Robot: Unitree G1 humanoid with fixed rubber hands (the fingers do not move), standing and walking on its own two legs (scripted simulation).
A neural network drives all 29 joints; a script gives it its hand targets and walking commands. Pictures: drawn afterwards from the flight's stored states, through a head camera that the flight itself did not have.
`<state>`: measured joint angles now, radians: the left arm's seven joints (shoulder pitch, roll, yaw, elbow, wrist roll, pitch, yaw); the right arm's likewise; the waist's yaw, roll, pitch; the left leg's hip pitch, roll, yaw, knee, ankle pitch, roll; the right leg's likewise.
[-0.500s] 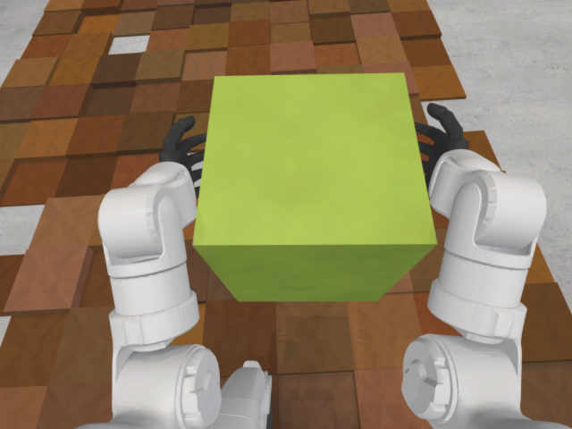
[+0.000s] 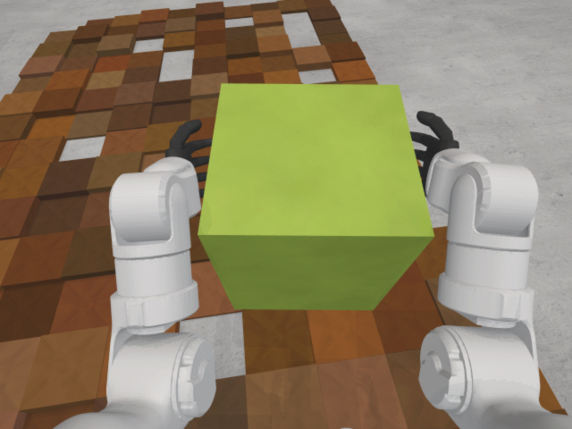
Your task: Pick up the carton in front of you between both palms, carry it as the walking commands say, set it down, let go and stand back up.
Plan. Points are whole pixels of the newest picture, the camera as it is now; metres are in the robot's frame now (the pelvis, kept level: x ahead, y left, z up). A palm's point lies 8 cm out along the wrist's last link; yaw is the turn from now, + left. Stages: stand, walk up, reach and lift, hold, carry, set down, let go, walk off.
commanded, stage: carry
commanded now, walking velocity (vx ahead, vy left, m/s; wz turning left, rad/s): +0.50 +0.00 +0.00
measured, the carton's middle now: (306, 210) +0.39 -0.01 +0.10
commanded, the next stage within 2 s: none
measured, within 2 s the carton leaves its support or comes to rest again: neither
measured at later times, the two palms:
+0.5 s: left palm (203, 74) +0.70 +0.18 +0.13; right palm (367, 67) +0.69 -0.12 +0.14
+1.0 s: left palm (218, 27) +0.98 +0.19 +0.09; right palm (339, 14) +1.01 -0.10 +0.10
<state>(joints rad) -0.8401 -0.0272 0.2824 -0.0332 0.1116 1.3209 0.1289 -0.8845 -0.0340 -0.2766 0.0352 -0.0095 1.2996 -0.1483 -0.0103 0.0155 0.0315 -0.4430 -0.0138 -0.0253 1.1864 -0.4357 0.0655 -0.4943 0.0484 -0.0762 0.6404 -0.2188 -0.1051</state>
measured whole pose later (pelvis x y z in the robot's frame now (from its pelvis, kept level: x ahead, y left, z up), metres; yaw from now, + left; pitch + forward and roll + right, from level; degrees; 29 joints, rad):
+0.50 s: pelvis +0.32 +0.04 +0.01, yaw +0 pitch +5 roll +0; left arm -0.77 0.00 0.27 0.14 0.07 1.30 0.13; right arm -0.80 0.02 -0.27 0.17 -0.09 1.28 -0.13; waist -0.05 -0.01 0.00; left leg -0.45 -0.05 0.14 0.53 -0.01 0.13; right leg -0.44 0.03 -0.01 1.18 -0.39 -0.03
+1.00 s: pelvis +0.64 +0.03 -0.01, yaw +1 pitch +5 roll -1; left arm -0.61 -0.03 0.18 0.10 0.07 1.21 0.14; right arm -0.68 0.00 -0.23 0.16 -0.05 1.21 -0.11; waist 0.05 0.02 -0.02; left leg -0.63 0.02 0.00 1.24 -0.37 0.04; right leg -0.39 0.05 -0.15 0.54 -0.02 -0.16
